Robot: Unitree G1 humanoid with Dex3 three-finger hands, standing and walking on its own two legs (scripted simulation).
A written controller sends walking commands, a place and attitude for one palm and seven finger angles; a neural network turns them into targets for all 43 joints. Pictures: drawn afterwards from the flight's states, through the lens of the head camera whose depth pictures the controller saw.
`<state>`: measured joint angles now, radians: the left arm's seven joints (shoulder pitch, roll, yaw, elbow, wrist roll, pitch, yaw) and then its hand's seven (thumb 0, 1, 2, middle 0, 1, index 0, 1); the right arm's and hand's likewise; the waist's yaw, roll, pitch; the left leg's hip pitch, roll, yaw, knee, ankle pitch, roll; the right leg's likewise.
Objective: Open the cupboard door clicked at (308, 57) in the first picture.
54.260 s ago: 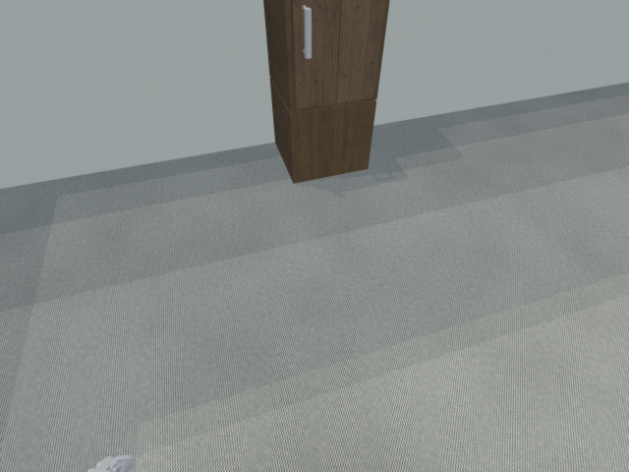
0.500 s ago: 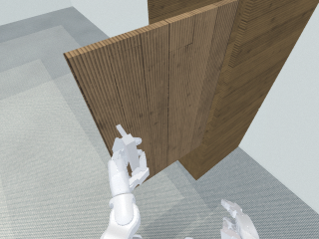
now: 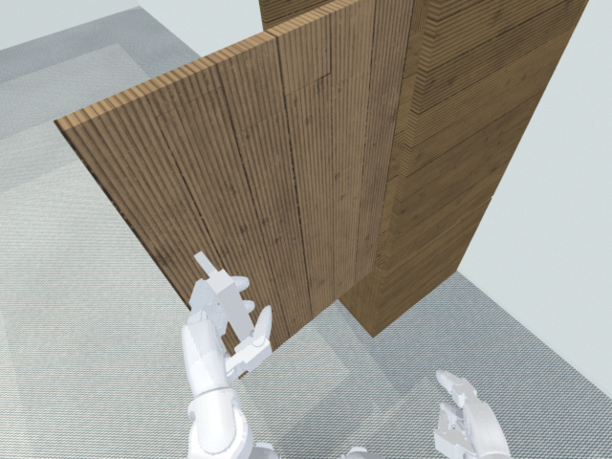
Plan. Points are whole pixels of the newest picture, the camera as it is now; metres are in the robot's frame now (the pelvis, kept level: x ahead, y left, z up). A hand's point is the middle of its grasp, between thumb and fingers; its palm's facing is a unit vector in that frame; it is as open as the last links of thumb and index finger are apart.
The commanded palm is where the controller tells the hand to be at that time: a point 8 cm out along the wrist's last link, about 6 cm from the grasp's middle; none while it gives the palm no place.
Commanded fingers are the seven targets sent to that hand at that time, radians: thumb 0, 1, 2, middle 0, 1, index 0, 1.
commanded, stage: open thumb and fingers to let go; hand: left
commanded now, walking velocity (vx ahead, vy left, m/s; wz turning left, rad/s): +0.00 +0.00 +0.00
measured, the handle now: (228, 303) +0.31 +0.11 +0.04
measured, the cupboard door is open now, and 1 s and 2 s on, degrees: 93 96 95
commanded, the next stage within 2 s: slide the hand sideways off the handle in 0.56 s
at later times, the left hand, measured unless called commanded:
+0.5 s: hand (255, 338) +0.26 +0.07 +0.04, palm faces +0.32 -0.95 -0.03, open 14.7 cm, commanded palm +0.22 +0.13 +0.05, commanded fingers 0.00 -0.50 0.30 -0.16 -0.35 -0.16 -0.35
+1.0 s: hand (239, 376) +0.22 +0.08 +0.05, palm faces -0.12 -0.99 +0.04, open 16.3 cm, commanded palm +0.19 +0.15 +0.05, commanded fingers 0.00 -0.50 0.30 -0.15 -0.30 -0.15 -0.30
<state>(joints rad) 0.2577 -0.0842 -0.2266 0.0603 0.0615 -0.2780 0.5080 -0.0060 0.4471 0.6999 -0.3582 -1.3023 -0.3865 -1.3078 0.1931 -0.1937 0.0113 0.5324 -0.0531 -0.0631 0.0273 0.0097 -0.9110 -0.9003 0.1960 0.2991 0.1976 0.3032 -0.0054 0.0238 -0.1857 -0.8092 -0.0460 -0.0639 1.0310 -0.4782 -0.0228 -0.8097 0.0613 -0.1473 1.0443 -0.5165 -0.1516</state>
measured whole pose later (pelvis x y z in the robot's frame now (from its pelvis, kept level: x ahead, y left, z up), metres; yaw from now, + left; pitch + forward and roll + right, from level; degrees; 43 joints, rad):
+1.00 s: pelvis -0.02 +0.02 -0.01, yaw -1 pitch +14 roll +3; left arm 0.37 0.05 -0.18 -0.04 -0.14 -0.39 -0.03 -0.01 -0.50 0.30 -0.17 -0.32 -0.15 -0.33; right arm 0.23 -0.26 0.00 0.47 0.01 -0.06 0.00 0.01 -0.91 -0.90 0.20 0.30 0.20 0.30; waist -0.01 0.06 -0.15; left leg -0.84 -0.04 -0.03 1.10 -0.50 0.00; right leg -0.85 0.05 -0.12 1.11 -0.52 -0.11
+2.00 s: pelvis -0.01 +0.12 -0.03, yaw -4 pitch +17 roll -3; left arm 0.73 0.05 -0.32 -0.44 0.03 -0.32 0.04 -0.03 -0.32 0.39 -0.15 -0.30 -0.15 -0.30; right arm 0.27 -0.22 0.01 0.28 0.01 -0.01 0.02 0.01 -0.91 -0.90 0.20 0.30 0.20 0.30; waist 0.04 0.05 -0.18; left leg -0.96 -0.08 0.04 1.25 -0.58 0.11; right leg -0.94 0.02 -0.07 1.21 -0.56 -0.01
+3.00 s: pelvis +0.02 +0.10 +0.06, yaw -4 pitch +0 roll -2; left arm 0.60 0.36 0.22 -0.49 -0.07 -0.03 0.13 0.00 0.32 0.65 -0.19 -0.31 -0.19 -0.30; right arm 0.26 -0.23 0.05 0.53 0.03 -0.08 -0.10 0.01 -0.91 -0.90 0.20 0.30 0.20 0.30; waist 0.06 0.09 -0.08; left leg -0.26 -0.06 0.01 0.63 -0.36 0.08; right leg -0.25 0.05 -0.05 0.58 -0.33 -0.04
